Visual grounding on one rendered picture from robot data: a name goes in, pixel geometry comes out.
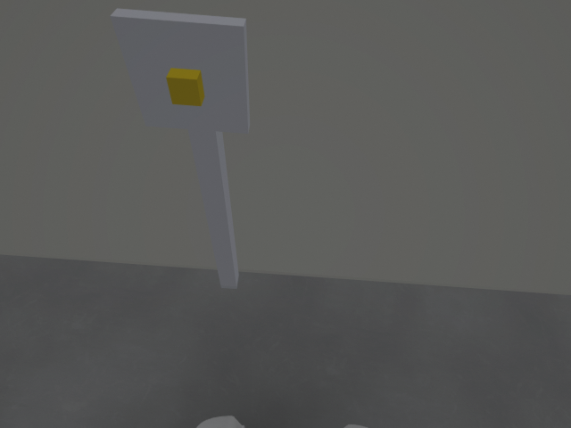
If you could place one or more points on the button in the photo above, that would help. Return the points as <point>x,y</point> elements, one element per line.
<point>185,86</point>

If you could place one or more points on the panel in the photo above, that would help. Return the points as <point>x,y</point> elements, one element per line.
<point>153,42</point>

